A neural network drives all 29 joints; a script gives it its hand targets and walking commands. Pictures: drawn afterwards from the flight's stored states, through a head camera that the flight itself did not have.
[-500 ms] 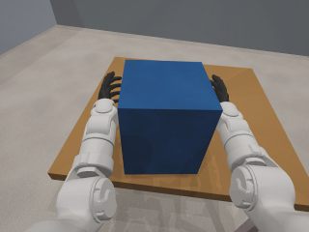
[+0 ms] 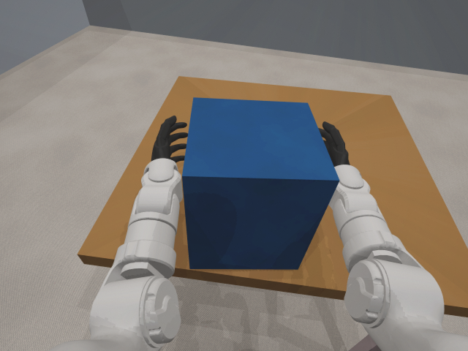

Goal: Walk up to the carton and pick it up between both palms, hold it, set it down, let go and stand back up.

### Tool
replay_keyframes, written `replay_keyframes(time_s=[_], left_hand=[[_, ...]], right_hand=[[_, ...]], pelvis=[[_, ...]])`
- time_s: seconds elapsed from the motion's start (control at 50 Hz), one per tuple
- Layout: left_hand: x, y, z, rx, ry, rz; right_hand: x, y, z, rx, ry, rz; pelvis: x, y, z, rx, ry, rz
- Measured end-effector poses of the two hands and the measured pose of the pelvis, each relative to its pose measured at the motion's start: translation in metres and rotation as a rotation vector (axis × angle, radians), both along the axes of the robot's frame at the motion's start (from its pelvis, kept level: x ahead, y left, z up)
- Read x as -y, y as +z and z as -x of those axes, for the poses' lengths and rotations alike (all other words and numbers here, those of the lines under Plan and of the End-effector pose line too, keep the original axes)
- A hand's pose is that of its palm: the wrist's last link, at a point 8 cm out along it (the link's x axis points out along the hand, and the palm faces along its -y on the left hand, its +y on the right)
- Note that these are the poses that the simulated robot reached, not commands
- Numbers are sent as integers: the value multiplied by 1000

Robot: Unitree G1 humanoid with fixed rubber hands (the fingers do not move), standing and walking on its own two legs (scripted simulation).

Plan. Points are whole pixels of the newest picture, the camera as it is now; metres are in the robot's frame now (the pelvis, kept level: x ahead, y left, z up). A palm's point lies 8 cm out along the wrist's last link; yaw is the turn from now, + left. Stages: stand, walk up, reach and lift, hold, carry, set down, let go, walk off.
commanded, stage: set down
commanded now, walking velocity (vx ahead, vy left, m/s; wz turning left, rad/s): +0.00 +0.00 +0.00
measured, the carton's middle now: (247, 187) +0.40 +0.03 +0.08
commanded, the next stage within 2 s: none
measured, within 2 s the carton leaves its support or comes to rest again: rests again in 0.16 s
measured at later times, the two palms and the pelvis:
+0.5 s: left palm (165, 170) +0.38 +0.18 +0.12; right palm (335, 170) +0.43 -0.12 +0.12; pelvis +0.00 +0.00 +0.00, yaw +0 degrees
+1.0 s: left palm (165, 172) +0.38 +0.18 +0.12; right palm (335, 172) +0.42 -0.12 +0.12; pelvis +0.00 +0.01 +0.00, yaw -1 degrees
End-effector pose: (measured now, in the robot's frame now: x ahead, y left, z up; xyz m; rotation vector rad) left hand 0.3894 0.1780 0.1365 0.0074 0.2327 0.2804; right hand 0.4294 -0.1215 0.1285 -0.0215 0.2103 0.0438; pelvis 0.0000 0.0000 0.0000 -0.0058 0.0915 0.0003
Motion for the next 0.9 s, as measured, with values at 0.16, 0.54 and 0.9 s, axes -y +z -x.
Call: replay_keyframes(time_s=[0.16, 0.54, 0.9], left_hand=[[1, -8, 2, -12, -2, -2], [1, -19, 5, 7, 1, 7], [1, -20, 7, 13, -5, 7]], right_hand=[[1, -9, 3, -9, 0, 0], [2, -9, 4, 17, 12, 9], [2, -10, 7, 30, 13, -3]], pelvis=[[-1, 0, 0, -4, 1, -1], [-3, 0, -2, 4, -5, -4], [-6, 1, -3, 23, -11, -7]])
